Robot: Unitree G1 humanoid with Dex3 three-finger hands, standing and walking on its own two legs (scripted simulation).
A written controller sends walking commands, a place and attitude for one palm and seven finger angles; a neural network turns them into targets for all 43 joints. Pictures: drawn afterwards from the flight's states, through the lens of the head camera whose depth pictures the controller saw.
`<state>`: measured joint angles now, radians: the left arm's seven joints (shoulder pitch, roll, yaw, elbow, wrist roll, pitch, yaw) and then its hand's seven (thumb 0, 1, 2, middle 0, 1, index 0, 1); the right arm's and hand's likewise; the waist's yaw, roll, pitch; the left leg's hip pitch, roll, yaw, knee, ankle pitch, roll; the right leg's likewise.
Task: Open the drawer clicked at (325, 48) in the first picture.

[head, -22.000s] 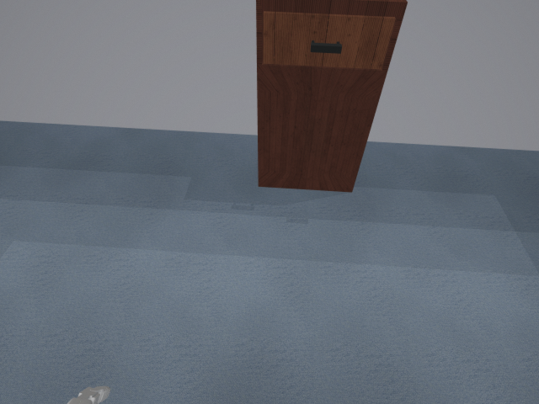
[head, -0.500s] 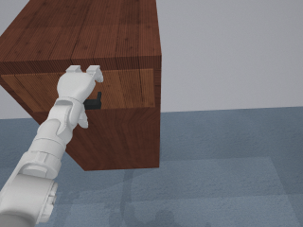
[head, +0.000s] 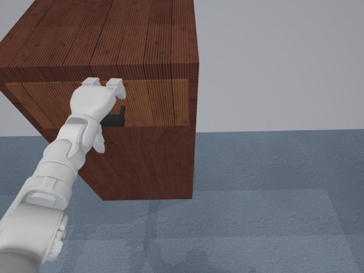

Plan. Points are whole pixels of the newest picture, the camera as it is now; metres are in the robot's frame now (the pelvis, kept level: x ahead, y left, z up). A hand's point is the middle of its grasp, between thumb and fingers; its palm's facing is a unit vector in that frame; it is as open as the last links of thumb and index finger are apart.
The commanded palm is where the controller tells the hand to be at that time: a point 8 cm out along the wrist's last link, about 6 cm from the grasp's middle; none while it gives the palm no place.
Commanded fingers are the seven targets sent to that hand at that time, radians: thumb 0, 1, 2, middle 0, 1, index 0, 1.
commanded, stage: move the hooked fingers above the handle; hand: left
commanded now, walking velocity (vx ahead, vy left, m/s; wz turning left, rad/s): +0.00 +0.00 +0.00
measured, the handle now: (105, 115) +0.51 +0.22 +0.01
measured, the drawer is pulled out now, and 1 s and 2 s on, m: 0.00 0.00 0.00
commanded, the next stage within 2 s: none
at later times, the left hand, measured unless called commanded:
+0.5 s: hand (89, 120) +0.45 +0.23 +0.06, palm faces -0.12 +0.02 -0.99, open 13.8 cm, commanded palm +0.45 +0.25 +0.12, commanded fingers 0.00 -0.50 0.30 -0.30 -1.20 -0.30 -1.20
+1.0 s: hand (91, 117) +0.46 +0.23 +0.06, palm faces -0.04 +0.00 -1.00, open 13.4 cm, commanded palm +0.46 +0.23 +0.13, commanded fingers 0.00 -0.50 0.30 -0.30 -1.20 -0.30 -1.20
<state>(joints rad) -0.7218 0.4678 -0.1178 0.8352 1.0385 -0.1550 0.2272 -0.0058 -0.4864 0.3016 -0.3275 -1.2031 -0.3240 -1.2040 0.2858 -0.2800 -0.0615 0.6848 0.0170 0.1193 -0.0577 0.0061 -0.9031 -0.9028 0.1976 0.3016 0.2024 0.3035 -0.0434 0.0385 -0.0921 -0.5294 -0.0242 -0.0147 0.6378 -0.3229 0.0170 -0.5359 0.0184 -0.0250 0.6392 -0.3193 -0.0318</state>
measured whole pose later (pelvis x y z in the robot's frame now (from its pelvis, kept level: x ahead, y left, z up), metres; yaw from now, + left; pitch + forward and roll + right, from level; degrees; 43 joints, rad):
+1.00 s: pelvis +0.00 +0.02 +0.00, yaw -1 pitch +14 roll -1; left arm -0.78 0.47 -0.10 0.99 1.05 -0.06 0.25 0.00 -0.48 0.30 -0.39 -1.21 -0.39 -1.23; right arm 0.30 -0.23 -0.03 0.68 0.02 0.12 -0.04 0.01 -0.90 -0.90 0.20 0.30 0.20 0.30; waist -0.07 0.05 -0.12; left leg -0.57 -0.03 0.00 0.67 -0.34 0.04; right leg -0.56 0.01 -0.01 0.64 -0.32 -0.01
